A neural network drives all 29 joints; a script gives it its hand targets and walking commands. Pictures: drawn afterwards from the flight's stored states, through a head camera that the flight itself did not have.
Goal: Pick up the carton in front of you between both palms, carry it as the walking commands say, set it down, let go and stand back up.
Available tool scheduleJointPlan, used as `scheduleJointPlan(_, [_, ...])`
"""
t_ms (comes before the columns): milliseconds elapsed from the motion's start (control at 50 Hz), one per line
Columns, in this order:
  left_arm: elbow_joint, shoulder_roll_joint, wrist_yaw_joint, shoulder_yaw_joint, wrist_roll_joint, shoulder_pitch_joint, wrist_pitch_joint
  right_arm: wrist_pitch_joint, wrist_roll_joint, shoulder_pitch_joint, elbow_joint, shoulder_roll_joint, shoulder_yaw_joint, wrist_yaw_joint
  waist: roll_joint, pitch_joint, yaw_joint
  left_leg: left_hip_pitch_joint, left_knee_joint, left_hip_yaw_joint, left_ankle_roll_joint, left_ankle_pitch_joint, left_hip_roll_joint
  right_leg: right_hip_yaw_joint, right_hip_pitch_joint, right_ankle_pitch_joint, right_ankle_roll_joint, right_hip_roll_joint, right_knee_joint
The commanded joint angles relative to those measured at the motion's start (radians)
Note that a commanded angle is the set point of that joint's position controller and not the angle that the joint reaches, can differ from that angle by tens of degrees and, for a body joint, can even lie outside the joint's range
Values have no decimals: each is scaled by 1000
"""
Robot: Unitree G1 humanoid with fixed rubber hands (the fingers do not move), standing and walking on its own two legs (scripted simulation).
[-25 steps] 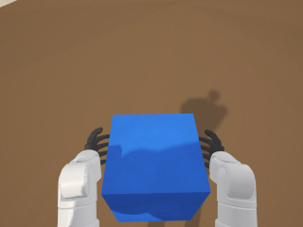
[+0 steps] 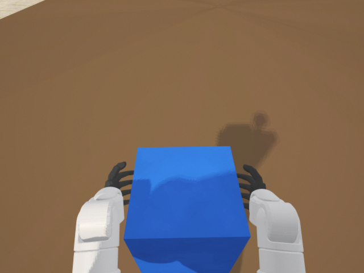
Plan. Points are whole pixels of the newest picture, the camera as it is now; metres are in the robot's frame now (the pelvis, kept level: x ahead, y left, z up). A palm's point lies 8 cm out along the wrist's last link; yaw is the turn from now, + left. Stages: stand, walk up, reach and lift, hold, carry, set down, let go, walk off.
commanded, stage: carry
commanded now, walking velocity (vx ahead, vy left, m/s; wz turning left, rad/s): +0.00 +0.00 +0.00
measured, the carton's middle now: (184, 213) +0.27 +0.00 -0.01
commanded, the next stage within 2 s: hold in 1.52 s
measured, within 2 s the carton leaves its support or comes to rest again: neither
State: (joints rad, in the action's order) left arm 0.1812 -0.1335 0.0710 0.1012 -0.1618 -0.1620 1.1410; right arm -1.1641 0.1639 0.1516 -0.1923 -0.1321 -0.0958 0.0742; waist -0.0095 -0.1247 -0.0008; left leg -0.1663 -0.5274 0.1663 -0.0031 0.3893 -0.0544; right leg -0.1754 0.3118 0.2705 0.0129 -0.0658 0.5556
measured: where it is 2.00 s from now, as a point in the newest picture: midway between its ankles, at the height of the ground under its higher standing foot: outside the picture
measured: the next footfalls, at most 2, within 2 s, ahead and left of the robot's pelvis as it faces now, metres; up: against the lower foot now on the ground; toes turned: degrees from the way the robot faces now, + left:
none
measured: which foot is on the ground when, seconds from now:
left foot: down 0.00-1.00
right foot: down 0.00-1.00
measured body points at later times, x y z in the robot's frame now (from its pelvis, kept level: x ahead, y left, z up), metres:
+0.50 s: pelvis -0.05 +0.00 +0.00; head -0.07 +0.00 +0.45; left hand +0.26 +0.15 +0.03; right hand +0.26 -0.15 +0.03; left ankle -0.07 +0.10 -0.73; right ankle +0.01 -0.11 -0.73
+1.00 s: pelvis -0.05 +0.01 +0.00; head -0.07 +0.01 +0.45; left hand +0.26 +0.16 +0.04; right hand +0.26 -0.14 +0.03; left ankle -0.07 +0.10 -0.73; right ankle +0.01 -0.11 -0.73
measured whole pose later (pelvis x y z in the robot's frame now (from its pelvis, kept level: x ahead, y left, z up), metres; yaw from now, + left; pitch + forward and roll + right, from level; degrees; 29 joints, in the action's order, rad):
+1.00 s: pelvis -0.05 +0.01 +0.00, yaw +0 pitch +1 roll +0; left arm -0.21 -0.15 0.03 0.19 -0.26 -0.25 0.73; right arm -0.74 0.25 0.24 0.20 -0.15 -0.18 0.04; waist 0.00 -0.09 0.00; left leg -0.24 -0.54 0.17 -0.03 0.32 -0.04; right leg -0.17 0.36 0.17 0.01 -0.08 0.51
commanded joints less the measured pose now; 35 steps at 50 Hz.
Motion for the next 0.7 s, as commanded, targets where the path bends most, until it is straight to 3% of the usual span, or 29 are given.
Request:
scheduleJointPlan(0, [17,-926,-263,-682,384,-462,-49,71,-388,512,-44,-916,686,-261,14,-172,-1,-21,93,-89,-11,-292,-108,108,-130,-317,16,-105,-72])
scheduleJointPlan(220, [-158,-877,-271,-549,251,-452,-234,259,-264,501,129,-870,560,-265,9,-150,0,-74,127,-101,-19,-160,-108,118,-109,-212,14,-105,-114])
scheduleJointPlan(460, [-430,-936,-296,-383,121,-567,-492,519,-136,617,385,-929,396,-286,13,-194,1,-81,117,-105,-26,-138,-103,123,-114,-195,16,-101,-117])
scheduleJointPlan(540, [-433,-958,-300,-399,122,-563,-510,538,-142,620,385,-952,416,-291,15,-224,0,-68,101,-104,-25,-174,-100,122,-128,-235,17,-103,-107])
scheduleJointPlan(680, [-360,-941,-289,-451,155,-493,-446,472,-178,553,315,-934,473,-285,14,-239,-1,-60,82,-103,-23,-245,-102,119,-133,-293,13,-108,-88])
